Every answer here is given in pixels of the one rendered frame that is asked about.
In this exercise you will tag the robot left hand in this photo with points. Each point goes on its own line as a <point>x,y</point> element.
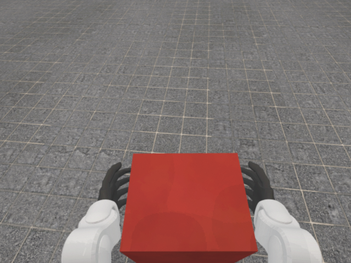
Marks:
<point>110,185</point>

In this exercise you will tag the robot right forearm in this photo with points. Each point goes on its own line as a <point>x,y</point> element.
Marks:
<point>281,236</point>

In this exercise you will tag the carton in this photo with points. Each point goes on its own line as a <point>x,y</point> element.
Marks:
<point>187,208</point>

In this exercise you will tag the robot right hand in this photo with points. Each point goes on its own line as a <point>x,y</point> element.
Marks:
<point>259,183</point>

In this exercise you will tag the robot left forearm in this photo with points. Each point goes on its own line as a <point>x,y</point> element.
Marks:
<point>97,233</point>

